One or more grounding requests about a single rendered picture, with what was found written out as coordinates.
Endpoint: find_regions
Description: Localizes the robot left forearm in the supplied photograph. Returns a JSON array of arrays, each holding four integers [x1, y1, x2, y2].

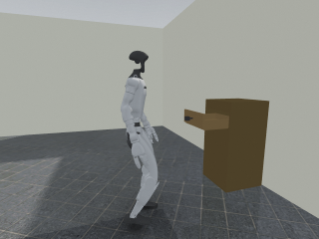
[[140, 113, 151, 128]]

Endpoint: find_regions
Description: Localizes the drawer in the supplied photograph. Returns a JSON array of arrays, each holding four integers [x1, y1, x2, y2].
[[183, 109, 229, 130]]

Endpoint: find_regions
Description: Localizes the cabinet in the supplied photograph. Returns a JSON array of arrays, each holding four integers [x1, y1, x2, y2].
[[202, 99, 269, 193]]

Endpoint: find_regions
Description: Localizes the robot right forearm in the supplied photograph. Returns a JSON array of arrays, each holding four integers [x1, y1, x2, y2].
[[122, 105, 140, 144]]

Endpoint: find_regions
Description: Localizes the handle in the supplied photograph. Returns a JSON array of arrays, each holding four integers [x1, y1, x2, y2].
[[184, 116, 193, 121]]

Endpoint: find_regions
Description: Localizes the robot right hand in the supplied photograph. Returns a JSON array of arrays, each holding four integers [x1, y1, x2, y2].
[[132, 142, 150, 169]]

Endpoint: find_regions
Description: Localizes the robot left hand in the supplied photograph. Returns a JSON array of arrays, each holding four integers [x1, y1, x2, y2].
[[145, 126, 159, 144]]

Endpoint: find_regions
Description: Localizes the humanoid robot torso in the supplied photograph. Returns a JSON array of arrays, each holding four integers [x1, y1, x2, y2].
[[126, 75, 147, 139]]

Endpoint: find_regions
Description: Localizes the left robot foot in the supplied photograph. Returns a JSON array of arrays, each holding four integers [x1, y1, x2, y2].
[[135, 201, 158, 209]]

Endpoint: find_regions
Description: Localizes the robot right upper arm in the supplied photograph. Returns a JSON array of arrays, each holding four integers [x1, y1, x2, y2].
[[121, 77, 141, 113]]

